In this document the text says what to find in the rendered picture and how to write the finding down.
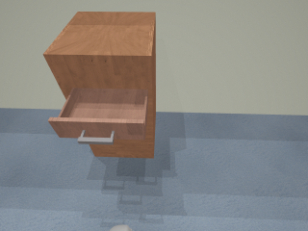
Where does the handle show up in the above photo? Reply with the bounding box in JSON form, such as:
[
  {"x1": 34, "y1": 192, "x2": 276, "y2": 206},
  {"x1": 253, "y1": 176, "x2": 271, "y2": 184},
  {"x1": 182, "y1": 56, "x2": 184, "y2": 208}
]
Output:
[{"x1": 77, "y1": 130, "x2": 115, "y2": 145}]

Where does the cabinet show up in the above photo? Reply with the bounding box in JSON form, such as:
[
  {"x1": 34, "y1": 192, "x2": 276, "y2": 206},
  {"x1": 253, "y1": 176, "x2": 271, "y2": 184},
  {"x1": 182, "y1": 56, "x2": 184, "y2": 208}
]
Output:
[{"x1": 42, "y1": 12, "x2": 156, "y2": 159}]

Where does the drawer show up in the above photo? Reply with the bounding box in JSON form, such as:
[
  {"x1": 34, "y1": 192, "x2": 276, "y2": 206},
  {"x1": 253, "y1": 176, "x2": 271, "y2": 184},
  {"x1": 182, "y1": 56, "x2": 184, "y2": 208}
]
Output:
[{"x1": 48, "y1": 88, "x2": 149, "y2": 141}]

